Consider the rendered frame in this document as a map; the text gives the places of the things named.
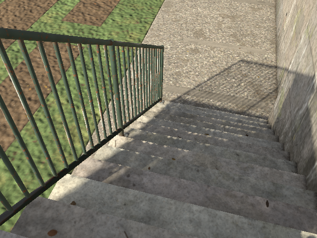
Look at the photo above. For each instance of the stairs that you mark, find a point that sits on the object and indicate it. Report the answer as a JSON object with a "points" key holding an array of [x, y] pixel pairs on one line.
{"points": [[179, 171]]}

